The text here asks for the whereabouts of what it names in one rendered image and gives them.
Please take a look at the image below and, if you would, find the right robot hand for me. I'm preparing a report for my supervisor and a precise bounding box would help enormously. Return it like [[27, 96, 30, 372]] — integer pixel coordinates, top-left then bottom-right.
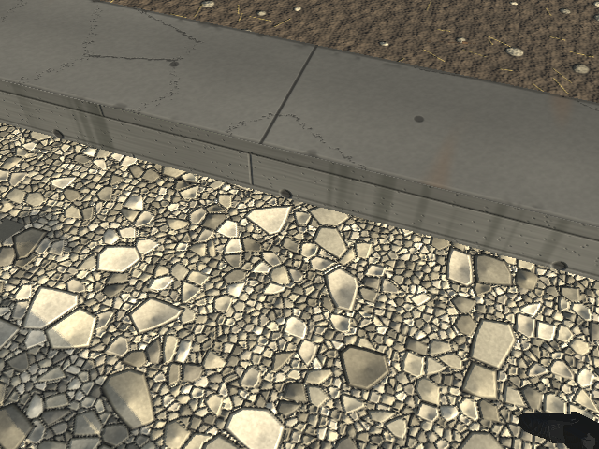
[[519, 412, 599, 449]]

